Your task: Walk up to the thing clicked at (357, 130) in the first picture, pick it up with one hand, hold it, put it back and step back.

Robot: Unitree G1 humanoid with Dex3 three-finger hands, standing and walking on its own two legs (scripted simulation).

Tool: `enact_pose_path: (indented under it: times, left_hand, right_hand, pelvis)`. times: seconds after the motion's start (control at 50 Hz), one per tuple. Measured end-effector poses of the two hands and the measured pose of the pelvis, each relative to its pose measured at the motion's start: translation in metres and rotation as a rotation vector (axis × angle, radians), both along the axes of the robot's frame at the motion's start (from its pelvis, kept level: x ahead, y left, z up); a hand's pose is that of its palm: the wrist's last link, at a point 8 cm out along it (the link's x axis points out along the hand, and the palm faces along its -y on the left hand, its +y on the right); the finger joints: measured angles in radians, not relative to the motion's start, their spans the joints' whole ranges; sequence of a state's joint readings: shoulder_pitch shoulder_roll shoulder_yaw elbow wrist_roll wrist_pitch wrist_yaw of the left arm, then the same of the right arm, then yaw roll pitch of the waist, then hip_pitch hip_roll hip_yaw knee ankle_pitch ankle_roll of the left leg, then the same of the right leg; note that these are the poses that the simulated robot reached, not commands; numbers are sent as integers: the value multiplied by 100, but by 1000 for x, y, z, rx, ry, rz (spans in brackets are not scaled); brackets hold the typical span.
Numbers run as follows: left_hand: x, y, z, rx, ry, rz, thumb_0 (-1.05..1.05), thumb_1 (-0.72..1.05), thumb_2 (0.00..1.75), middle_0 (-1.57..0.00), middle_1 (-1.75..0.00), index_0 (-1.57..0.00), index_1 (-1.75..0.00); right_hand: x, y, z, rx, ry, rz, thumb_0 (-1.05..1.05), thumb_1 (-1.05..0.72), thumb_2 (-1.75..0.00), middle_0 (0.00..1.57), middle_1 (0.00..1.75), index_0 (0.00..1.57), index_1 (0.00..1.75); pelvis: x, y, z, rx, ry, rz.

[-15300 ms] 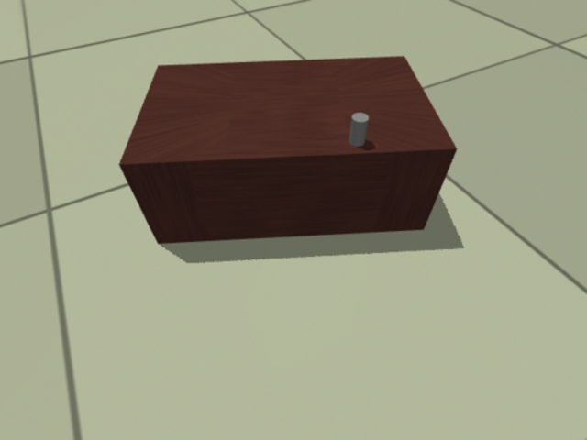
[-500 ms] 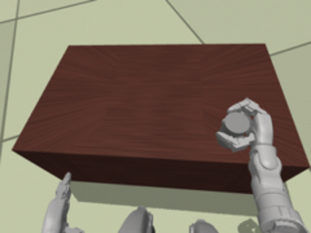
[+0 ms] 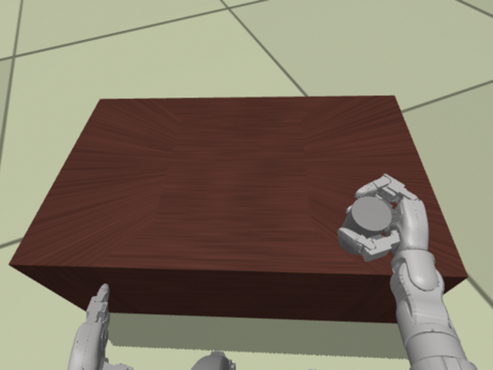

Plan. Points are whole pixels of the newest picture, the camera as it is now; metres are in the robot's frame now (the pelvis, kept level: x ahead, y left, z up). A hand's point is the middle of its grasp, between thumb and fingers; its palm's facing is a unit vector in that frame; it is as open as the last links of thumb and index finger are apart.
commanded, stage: lift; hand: right
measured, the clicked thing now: (362, 227) +0.34 -0.15 +0.03
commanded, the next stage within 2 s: hold in 0.06 s
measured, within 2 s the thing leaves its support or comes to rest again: neither
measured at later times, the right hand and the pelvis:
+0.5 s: hand (373, 226) +0.33 -0.16 +0.06, palm faces +0.06 +1.00 +0.01, open 9.1 cm; pelvis +0.00 +0.00 +0.01, yaw +0 degrees
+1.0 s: hand (381, 230) +0.31 -0.17 +0.07, palm faces +0.08 +1.00 +0.01, open 9.1 cm; pelvis +0.00 +0.00 +0.02, yaw +0 degrees
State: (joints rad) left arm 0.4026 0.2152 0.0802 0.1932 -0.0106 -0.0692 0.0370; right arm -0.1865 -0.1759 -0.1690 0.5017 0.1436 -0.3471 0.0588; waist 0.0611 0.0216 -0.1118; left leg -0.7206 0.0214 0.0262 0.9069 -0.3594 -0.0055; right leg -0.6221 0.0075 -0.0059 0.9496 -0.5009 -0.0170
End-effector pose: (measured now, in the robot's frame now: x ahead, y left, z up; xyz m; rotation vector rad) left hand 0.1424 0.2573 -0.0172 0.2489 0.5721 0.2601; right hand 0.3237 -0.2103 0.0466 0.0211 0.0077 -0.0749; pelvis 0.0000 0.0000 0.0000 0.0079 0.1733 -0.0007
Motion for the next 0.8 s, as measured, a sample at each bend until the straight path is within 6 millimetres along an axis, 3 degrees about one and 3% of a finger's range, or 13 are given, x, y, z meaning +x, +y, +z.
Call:
enact_pose_path:
  times: [0.18,0.4,0.8]
  left_hand:
    - [-5,-6,-6,-32,36,-1,-2,-52,4,-5,-5,-6,-4]
    - [-6,8,-5,-6,49,31,-2,-52,4,-5,-5,-6,-4]
    - [-1,2,-10,-37,63,30,-2,-51,4,-5,-5,-6,-3]
  right_hand:
    - [-5,-2,3,-22,15,27,-2,42,-107,81,119,88,123]
    - [-14,-4,12,-13,-6,14,-2,42,-107,81,119,88,123]
    - [-33,-10,24,-22,-12,0,-2,42,-108,81,119,87,123]
  pelvis:
    - [0,-1,3,0,-12,2]
    - [-1,-1,8,-2,-32,4]
    - [1,-1,14,-1,-59,0]
